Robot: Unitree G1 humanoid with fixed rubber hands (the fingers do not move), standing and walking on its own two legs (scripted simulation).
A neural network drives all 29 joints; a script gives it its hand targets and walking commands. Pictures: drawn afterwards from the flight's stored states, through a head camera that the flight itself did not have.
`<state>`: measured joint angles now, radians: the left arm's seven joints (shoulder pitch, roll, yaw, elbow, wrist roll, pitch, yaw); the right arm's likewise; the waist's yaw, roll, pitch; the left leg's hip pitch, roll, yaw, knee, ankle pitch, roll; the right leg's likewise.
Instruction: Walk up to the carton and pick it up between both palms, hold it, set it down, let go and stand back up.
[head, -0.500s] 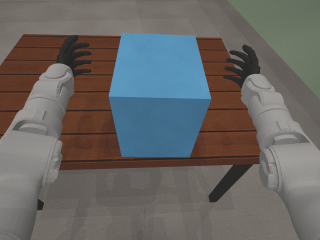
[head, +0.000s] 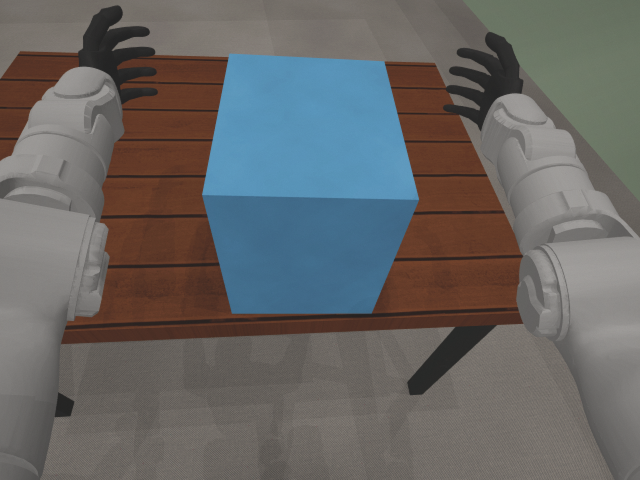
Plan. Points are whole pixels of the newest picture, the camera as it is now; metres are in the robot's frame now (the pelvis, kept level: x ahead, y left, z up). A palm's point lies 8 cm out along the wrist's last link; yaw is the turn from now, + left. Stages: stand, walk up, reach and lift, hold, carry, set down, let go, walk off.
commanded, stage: reach and lift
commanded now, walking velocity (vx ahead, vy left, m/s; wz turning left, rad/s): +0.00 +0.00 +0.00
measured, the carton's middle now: (305, 192) +0.52 -0.03 +0.02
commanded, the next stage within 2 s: none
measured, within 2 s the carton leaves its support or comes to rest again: neither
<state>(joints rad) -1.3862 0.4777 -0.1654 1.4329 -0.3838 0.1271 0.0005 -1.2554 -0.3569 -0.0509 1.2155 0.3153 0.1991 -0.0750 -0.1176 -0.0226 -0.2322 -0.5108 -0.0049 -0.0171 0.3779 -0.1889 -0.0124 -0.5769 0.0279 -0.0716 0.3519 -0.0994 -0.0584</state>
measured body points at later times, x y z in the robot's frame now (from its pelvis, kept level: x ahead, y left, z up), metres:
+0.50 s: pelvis +0.00 +0.00 -0.01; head +0.08 +0.02 +0.44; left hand +0.52 +0.19 +0.13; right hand +0.47 -0.23 +0.13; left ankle -0.03 +0.13 -0.74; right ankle +0.02 -0.08 -0.74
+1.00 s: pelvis -0.01 +0.00 -0.02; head +0.11 +0.02 +0.41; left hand +0.52 +0.17 +0.07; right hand +0.48 -0.22 +0.08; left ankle -0.03 +0.13 -0.74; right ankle +0.02 -0.08 -0.74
